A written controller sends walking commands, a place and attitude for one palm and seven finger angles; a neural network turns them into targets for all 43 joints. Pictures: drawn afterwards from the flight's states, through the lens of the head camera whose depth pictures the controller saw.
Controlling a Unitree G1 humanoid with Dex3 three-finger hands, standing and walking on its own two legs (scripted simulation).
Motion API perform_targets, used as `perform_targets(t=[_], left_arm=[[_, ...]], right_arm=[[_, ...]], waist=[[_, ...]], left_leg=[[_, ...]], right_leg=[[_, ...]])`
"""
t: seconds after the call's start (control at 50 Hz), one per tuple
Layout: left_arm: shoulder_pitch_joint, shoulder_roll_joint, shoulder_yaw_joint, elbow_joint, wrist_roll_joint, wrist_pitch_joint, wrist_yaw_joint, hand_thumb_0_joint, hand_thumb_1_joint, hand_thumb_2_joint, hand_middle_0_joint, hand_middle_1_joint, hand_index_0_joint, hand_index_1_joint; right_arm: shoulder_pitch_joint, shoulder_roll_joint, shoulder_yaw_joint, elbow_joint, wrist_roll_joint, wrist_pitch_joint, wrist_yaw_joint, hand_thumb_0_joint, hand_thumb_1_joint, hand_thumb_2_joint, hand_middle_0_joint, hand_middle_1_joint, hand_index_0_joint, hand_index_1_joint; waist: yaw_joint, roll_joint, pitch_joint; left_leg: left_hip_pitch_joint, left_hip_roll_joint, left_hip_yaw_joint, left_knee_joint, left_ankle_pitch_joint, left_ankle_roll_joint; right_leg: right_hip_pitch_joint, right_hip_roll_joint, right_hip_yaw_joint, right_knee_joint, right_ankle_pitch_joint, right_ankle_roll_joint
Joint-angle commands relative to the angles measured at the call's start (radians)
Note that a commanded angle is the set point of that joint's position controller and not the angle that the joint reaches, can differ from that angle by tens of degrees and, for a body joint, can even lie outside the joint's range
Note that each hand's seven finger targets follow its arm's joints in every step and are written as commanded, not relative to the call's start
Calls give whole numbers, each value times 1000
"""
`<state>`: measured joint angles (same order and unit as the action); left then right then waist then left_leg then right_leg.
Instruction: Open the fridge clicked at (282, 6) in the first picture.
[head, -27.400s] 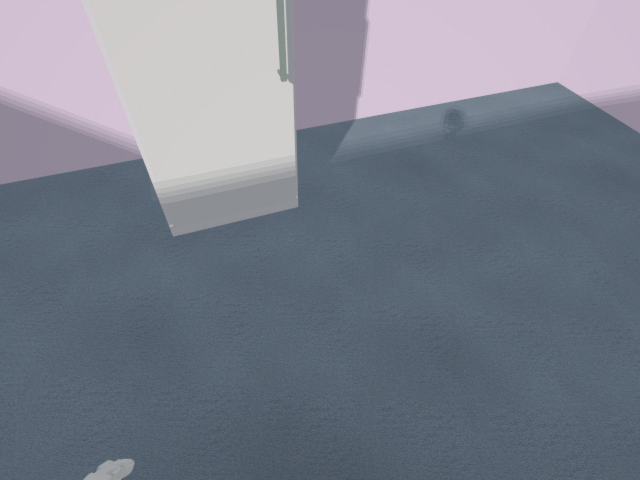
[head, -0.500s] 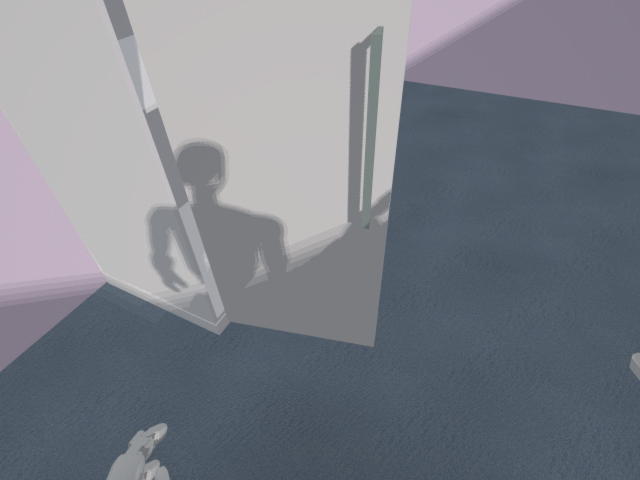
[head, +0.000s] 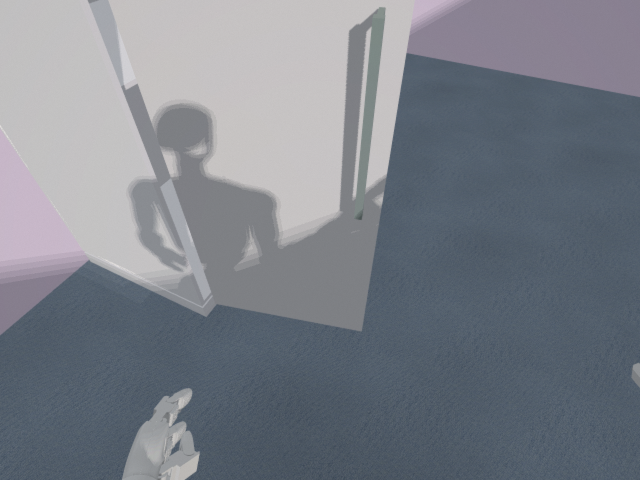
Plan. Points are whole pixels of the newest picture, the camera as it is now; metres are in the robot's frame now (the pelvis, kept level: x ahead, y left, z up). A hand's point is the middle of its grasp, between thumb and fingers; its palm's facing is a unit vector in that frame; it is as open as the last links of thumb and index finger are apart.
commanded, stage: stop stepping back and stand still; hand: right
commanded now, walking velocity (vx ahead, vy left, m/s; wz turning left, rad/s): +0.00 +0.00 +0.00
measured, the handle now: (367, 131) +0.68 -0.05 +0.09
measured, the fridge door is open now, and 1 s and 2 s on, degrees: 76 76 76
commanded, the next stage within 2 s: let the arm hang, fingers relaxed in 0.16 s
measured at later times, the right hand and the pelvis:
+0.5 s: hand out of the picture +0.11 -0.21 -0.14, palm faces -0.03 +0.96 -0.28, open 7.4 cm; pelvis -0.01 +0.00 -0.01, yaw -2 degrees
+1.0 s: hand out of the picture -0.06 -0.20 -0.17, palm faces +0.03 +0.98 -0.22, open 7.3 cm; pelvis -0.02 -0.01 +0.00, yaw -2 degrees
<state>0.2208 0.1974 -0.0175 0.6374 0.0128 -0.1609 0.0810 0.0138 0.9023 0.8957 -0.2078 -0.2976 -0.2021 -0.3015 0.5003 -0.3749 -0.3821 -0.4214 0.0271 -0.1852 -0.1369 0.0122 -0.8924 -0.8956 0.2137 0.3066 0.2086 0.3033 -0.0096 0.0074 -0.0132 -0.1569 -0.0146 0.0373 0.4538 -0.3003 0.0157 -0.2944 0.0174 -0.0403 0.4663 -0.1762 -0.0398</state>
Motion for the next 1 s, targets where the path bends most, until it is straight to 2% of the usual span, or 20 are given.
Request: perform_targets(t=[0.0, 0.04, 0.1, 0.18, 0.22, 0.24, 0.26, 0.28, 0.32, 0.36, 0.38, 0.42, 0.46, 0.5, 0.56, 0.62, 0.7, 0.74, 0.82, 0.98], left_arm=[[-74, 128, 50, -160, -4, -40, 1, 0, 900, 900, -200, -300, -200, -300], [-75, 135, 56, -162, -8, -31, 0, 0, 900, 900, -200, -300, -200, -300], [-77, 132, 56, -169, -12, -19, 3, 0, 900, 900, -200, -300, -200, -300], [-90, 141, 59, -176, -15, -15, 8, 0, 900, 900, -200, -300, -200, -300], [-85, 138, 55, -176, -14, -15, 10, 0, 900, 900, -200, -300, -200, -300], [-149, 330, 98, 51, -24, -35, -82, 0, 900, 900, -200, -300, -200, -300], [-82, 298, 104, 36, -29, 39, -82, 0, 900, 900, -200, -300, -200, -300], [-65, 282, 101, 45, -16, 62, -79, 0, 900, 900, -200, -300, -200, -300], [-80, 292, 81, 43, -4, 92, -76, 0, 900, 900, -200, -300, -200, -300], [-94, 290, 73, 75, 6, 112, -77, 0, 900, 900, -200, -300, -200, -300], [-93, 273, 68, 94, 10, 123, -79, 0, 900, 900, -200, -300, -200, -300], [-85, 238, 54, 144, 17, 144, -78, 0, 900, 900, -200, -300, -200, -300], [-78, 212, 42, 190, 19, 158, -76, 0, 900, 900, -200, -300, -200, -300], [-74, 200, 34, 234, 18, 158, -70, 0, 900, 900, -200, -300, -200, -300], [-54, 165, 26, 305, 13, 159, -59, 0, 900, 900, -200, -300, -200, -300], [-15, 141, 31, 355, 10, 163, -50, 0, 900, 900, -200, -300, -200, -300], [29, 131, 39, 407, 6, 165, -43, 0, 900, 900, -200, -300, -200, -300], [43, 121, 40, 426, 6, 168, -41, 0, 900, 900, -200, -300, -200, -300], [59, 106, 42, 445, 6, 170, -41, 0, 900, 900, -200, -300, -200, -300], [58, 90, 42, 462, 9, 169, -45, 0, 900, 900, -200, -300, -200, -300]], right_arm=[[13, -193, -145, -184, 15, -79, -22, 0, -900, -900, 200, 300, 200, 300], [8, -195, -147, -189, 18, -81, -22, 0, -900, -900, 200, 300, 200, 300], [29, -197, -147, -166, 26, -73, -21, 0, -900, -900, 200, 300, 200, 300], [-12, -216, -146, -202, 27, -70, -23, 0, -900, -900, 200, 300, 200, 300], [-13, -206, -135, -205, 26, -70, -23, 0, -900, -900, 200, 300, 200, 300], [-64, -53, 267, 557, -51, 84, 109, 0, -900, -900, 200, 300, 200, 300], [-89, -63, 247, 568, -44, 163, 129, 0, -900, -900, 200, 300, 200, 300], [-125, -43, 260, 606, -54, 171, 132, 0, -900, -900, 200, 300, 200, 300], [-180, -68, 277, 708, -55, 175, 138, 0, -900, -900, 200, 300, 200, 300], [-237, -84, 292, 841, -58, 174, 139, 0, -900, -900, 200, 300, 200, 300], [-260, -84, 304, 908, -59, 175, 137, 0, -900, -900, 200, 300, 200, 300], [-298, -69, 326, 1031, -53, 184, 132, 0, -900, -900, 200, 300, 200, 300], [-315, -52, 343, 1139, -49, 189, 127, 0, -900, -900, 200, 300, 200, 300], [-290, -34, 350, 1233, -44, 187, 124, 0, -900, -900, 200, 300, 200, 300], [-243, 2, 356, 1358, -38, 185, 123, 0, -900, -900, 200, 300, 200, 300], [-221, 31, 354, 1434, -38, 182, 120, 0, -900, -900, 200, 300, 200, 300], [-197, 53, 361, 1500, -38, 180, 117, 0, -900, -900, 200, 300, 200, 300], [-186, 66, 363, 1524, -38, 182, 116, 0, -900, -900, 200, 300, 200, 300], [-162, 77, 366, 1550, -40, 182, 112, 0, -900, -900, 200, 300, 200, 300], [-143, 87, 367, 1557, -43, 183, 107, 0, -900, -900, 200, 300, 200, 300]], waist=[[2, -56, -99], [6, -69, -113], [6, -36, -120], [5, -50, -120], [5, -58, -115], [39, -73, -57], [30, -82, -109], [21, -19, -106], [11, 92, -71], [12, 161, -44], [17, 156, -37], [25, 102, -19], [29, 7, -6], [18, -81, -23], [8, -137, -23], [15, -124, -12], [22, -54, 3], [22, -45, 40], [21, -4, 57], [11, 6, 85]], left_leg=[[-7, 78, -101, -89, 217, 10], [-14, 89, -111, -89, 245, 14], [-13, 94, -111, -85, 304, 8], [-28, 91, -106, -84, 303, 2], [-30, 84, -99, -83, 263, -1], [-109, 170, -30, 66, 400, 26], [-119, 154, -65, 49, 265, 32], [-121, 129, -48, 73, 189, 33], [-101, 113, -54, 73, 77, 42], [-106, 138, -92, 20, 50, 60], [-117, 157, -111, -3, 56, 71], [-134, 176, -131, -42, 35, 82], [-124, 157, -123, -57, 17, 71], [-53, 128, -109, -57, 37, 49], [-4, 123, -104, -94, 34, 44], [-9, 126, -102, -135, 26, 49], [-31, 123, -87, -160, 14, 48], [-49, 117, -78, -162, -12, 46], [-60, 115, -77, -163, -36, 45], [-73, 107, -69, -151, -55, 35]], right_leg=[[69, -106, 108, -42, 162, 21], [80, -101, 98, -16, 184, 23], [90, -104, 92, 0, 232, 20], [107, -104, 93, 0, 243, 16], [103, -107, 101, -13, 225, 13], [37, -141, 124, 139, 395, 4], [68, -149, 120, 101, 337, 7], [28, -162, 147, 97, 304, -13], [-49, -164, 206, 66, 206, -43], [-61, -131, 208, 61, 134, -34], [-45, -112, 191, 68, 123, -22], [-9, -87, 167, 58, 85, -8], [22, -91, 171, 9, 82, -4], [18, -110, 191, -44, 96, -10], [18, -109, 185, -85, 45, -8], [42, -109, 176, -87, 15, -5], [76, -115, 172, -95, 5, -6], [64, -117, 177, -117, -31, -9], [60, -113, 173, -134, -59, -10], [41, -113, 183, -170, -103, -13]])
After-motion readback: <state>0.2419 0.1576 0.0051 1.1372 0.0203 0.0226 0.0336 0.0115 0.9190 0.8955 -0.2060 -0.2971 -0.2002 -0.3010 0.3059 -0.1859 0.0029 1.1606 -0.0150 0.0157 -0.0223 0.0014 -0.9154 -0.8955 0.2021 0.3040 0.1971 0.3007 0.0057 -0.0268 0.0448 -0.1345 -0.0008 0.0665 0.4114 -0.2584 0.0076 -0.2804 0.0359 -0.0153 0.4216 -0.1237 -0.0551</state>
